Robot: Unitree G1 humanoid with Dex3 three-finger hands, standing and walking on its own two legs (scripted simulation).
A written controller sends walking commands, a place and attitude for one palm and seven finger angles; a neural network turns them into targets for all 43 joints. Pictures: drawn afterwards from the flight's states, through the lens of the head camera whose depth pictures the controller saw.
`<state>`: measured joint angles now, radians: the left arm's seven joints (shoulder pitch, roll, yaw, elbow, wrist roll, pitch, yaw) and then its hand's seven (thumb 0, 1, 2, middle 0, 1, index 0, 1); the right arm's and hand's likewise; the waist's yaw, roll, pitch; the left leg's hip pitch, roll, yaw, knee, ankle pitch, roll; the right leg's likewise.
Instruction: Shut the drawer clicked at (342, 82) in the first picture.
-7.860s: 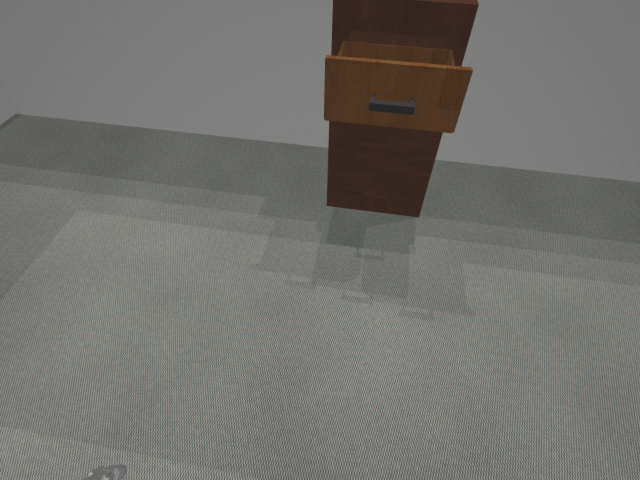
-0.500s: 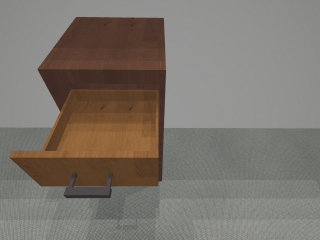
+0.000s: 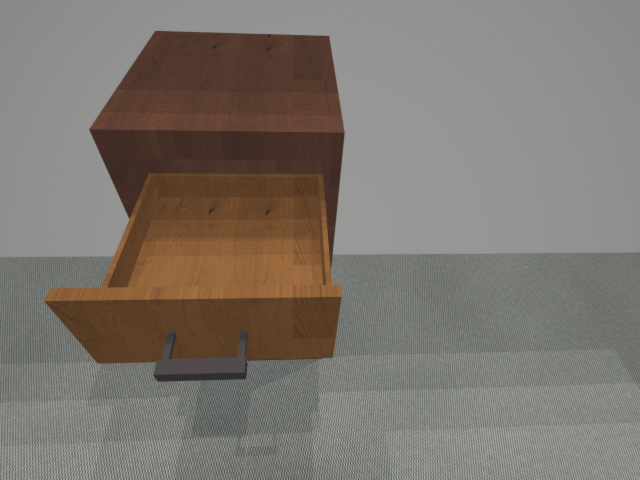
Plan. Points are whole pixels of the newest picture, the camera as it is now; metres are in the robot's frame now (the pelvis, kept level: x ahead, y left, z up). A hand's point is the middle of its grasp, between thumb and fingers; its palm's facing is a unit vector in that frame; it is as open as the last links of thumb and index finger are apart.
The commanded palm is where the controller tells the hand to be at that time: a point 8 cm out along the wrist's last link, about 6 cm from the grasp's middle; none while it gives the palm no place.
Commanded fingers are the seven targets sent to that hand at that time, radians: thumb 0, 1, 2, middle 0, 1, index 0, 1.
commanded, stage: look again from close up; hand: left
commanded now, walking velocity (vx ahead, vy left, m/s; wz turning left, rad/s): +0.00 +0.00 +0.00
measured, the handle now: (204, 354) +0.29 +0.18 -0.04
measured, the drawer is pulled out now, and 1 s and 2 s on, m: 0.30 0.29 0.29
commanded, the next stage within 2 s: raise the hand and make a fist in 0.08 s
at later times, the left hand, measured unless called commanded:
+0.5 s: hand (196, 463) +0.15 +0.15 -0.02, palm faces +0.13 -0.99 -0.02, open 6.5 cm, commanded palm +0.09 +0.22 -0.04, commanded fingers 0.00 0.90 0.90 -0.54 -0.67 -0.54 -0.67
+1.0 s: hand (183, 464) +0.14 +0.16 +0.00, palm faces +0.11 -0.99 -0.06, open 3.9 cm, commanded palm +0.09 +0.21 +0.00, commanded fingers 0.00 0.90 0.90 -1.04 -1.21 -1.04 -1.21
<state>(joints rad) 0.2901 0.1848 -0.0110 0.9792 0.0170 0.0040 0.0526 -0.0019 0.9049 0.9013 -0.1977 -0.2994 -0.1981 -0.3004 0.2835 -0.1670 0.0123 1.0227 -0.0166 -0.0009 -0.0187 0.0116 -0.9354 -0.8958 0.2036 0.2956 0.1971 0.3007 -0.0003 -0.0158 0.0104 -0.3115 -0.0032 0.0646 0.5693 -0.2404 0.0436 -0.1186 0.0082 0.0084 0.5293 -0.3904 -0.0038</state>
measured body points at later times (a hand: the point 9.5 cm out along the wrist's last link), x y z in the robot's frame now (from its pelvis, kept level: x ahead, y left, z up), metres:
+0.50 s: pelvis -0.04 -0.02 -0.06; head -0.02 -0.02 +0.39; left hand +0.14 +0.20 -0.02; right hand +0.17 -0.27 -0.12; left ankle +0.04 +0.09 -0.73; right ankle -0.06 -0.12 -0.73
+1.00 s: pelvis -0.03 -0.04 -0.06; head +0.00 -0.05 +0.39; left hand +0.13 +0.21 +0.00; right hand +0.12 -0.28 -0.16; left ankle +0.04 +0.09 -0.73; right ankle -0.06 -0.12 -0.73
